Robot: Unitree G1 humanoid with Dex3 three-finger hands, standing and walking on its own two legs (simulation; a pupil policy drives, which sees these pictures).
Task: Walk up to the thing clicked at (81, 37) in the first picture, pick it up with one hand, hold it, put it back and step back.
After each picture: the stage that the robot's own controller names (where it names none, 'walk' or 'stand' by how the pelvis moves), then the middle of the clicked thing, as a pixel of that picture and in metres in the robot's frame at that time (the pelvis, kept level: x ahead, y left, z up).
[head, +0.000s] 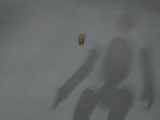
stand; (81, 40) +1.36 -0.02 -0.72
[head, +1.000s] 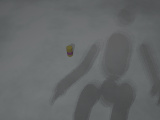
walk; (69, 51) +1.21 +0.18 -0.70
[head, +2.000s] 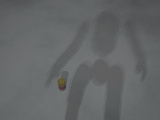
walk; (61, 84) +0.73 +0.19 -0.70
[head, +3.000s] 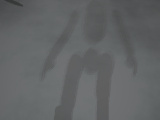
walk; out of the picture +0.38 +0.17 -0.70
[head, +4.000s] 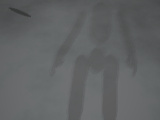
stand; out of the picture +0.29 +0.16 -0.72
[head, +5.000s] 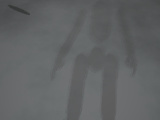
stand; out of the picture +0.30 +0.16 -0.73
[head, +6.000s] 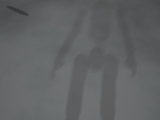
stand; out of the picture +0.29 +0.17 -0.73
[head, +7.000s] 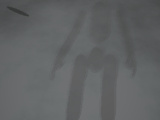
stand; out of the picture +0.28 +0.17 -0.73
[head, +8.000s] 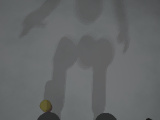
go down; (46, 106) +0.33 +0.18 -0.56
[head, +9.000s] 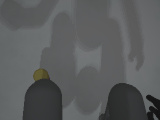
go down; (42, 78) +0.37 +0.20 -0.32
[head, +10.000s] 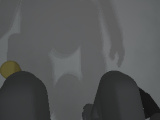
close in; (12, 72) +0.35 +0.23 -0.25
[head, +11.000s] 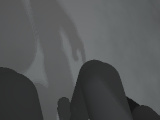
close; out of the picture +0.35 +0.24 -0.21
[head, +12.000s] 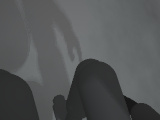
close; out of the picture +0.35 +0.25 -0.21
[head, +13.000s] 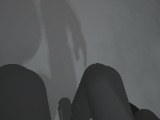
lift; out of the picture +0.31 +0.24 -0.20
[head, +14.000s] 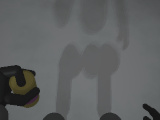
lift; (26, 90) +0.31 +0.18 +0.00
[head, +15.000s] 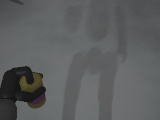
hold; (33, 91) +0.32 +0.17 +0.01
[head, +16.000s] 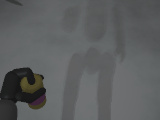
hold; (34, 92) +0.32 +0.17 +0.00
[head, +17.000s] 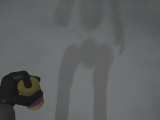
crouch; (31, 94) +0.32 +0.17 -0.05
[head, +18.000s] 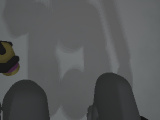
lower; (6, 60) +0.41 +0.22 -0.12
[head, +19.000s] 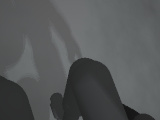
lower; out of the picture +0.38 +0.27 -0.22
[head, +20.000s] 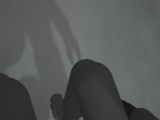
lower; out of the picture +0.37 +0.28 -0.22
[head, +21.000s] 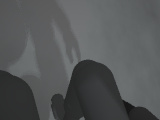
lower; out of the picture +0.37 +0.27 -0.22
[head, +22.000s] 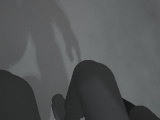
lower; out of the picture +0.36 +0.27 -0.22
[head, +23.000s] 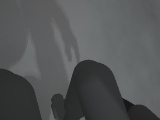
open; out of the picture +0.35 +0.26 -0.23
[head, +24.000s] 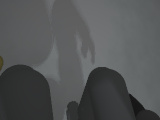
stand; out of the picture +0.36 +0.25 -0.24
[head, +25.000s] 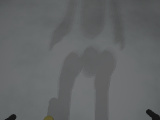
stand; out of the picture +0.33 +0.18 -0.60
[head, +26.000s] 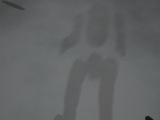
stand; out of the picture +0.32 +0.18 -0.67
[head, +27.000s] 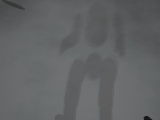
stand; out of the picture +0.32 +0.18 -0.67
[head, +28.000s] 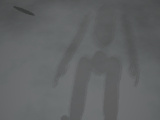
stand; out of the picture +0.35 +0.17 -0.72
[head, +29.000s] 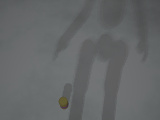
walk; (63, 103) +0.43 +0.15 -0.69
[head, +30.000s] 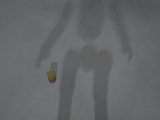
walk; (51, 77) +0.69 +0.22 -0.70
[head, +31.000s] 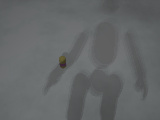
stand; (62, 62) +1.00 +0.18 -0.70
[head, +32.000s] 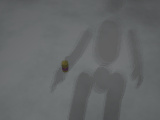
stand; (65, 66) +0.97 +0.16 -0.72
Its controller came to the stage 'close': yes
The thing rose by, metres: 0.71
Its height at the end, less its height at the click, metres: +0.00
